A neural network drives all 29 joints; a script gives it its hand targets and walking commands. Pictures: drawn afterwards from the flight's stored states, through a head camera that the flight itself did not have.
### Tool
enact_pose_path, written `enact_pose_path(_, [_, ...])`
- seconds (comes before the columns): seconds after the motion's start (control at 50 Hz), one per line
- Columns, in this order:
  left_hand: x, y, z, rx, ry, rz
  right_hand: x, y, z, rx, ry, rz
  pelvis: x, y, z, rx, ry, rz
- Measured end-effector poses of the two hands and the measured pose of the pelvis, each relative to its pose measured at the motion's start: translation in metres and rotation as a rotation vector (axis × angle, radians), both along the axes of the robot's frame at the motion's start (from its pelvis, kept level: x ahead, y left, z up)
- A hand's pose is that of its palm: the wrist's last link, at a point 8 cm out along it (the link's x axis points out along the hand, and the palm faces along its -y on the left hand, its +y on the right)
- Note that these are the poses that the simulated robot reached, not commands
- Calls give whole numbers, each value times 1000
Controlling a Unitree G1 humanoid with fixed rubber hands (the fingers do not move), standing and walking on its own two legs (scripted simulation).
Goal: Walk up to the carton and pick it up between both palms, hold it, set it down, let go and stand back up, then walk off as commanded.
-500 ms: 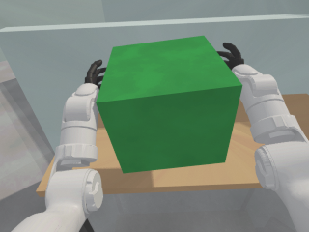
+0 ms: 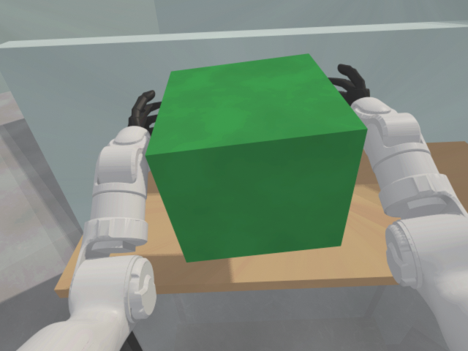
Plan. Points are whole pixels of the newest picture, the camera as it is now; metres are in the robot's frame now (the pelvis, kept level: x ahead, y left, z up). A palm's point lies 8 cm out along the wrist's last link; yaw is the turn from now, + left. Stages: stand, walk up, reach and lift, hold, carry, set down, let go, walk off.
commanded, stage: hold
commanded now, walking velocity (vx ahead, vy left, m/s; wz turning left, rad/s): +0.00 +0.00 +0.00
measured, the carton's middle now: (250, 153) +0.39 +0.00 +0.20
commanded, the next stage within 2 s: none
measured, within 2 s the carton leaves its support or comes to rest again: neither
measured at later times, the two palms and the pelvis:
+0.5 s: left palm (140, 135) +0.36 +0.17 +0.26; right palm (356, 108) +0.39 -0.17 +0.28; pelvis +0.00 +0.00 +0.00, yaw +0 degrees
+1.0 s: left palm (140, 136) +0.37 +0.17 +0.25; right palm (356, 109) +0.39 -0.17 +0.28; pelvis +0.00 +0.00 +0.00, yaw +0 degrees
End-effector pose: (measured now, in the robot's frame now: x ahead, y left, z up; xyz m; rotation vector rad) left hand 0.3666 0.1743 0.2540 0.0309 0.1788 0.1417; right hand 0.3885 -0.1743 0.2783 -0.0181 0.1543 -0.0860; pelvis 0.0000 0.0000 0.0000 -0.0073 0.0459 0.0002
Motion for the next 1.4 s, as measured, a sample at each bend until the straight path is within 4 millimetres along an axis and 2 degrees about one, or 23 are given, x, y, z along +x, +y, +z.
enact_pose_path(1.4, [-1,0,0,1,1,0,0,0,0,0,0,0,-1,0,0,0,-2,0])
